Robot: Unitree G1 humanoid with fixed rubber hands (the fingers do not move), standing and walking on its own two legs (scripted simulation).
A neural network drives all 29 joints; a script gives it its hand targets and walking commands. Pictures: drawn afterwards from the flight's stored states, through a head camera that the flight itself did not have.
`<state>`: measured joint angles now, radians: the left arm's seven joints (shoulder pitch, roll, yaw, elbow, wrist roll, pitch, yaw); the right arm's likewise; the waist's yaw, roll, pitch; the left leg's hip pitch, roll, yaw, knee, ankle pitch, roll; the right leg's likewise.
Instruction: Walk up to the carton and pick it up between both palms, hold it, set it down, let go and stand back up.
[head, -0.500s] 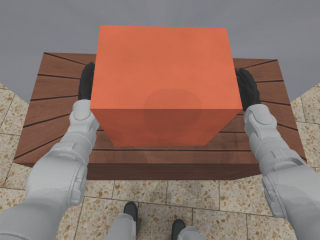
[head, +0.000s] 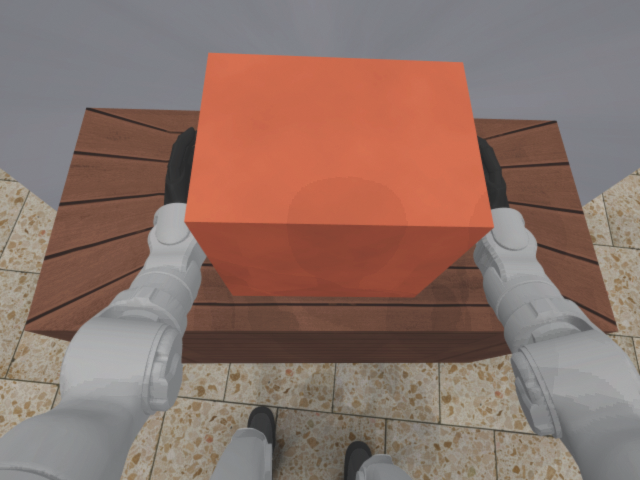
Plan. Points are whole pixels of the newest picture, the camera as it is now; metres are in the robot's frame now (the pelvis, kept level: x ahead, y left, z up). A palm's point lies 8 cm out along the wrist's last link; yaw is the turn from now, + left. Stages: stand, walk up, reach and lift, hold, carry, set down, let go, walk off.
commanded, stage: reach and lift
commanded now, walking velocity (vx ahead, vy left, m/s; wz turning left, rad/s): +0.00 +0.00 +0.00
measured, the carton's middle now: (329, 197) +0.46 +0.03 -0.02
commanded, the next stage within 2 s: none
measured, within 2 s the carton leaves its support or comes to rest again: neither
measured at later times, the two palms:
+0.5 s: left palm (185, 197) +0.44 +0.21 -0.02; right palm (481, 203) +0.46 -0.17 +0.00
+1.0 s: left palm (185, 201) +0.44 +0.21 -0.02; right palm (479, 208) +0.45 -0.16 +0.00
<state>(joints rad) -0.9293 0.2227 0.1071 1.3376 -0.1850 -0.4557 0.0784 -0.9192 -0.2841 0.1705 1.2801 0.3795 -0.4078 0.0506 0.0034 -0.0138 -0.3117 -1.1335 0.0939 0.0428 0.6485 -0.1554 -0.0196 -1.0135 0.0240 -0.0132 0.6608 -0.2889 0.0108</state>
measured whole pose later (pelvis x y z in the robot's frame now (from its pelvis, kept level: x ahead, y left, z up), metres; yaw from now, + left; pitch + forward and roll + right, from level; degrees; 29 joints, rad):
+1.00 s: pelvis +0.00 +0.00 +0.00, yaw +0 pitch +37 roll -2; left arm -0.90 0.20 0.26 1.37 -0.03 -0.72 0.05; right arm -0.92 -0.18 -0.23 1.39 0.01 -0.74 0.02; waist 0.00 -0.01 -0.26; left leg -1.12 0.09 0.05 0.62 -0.15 -0.02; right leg -1.01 0.02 -0.01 0.64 -0.28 0.01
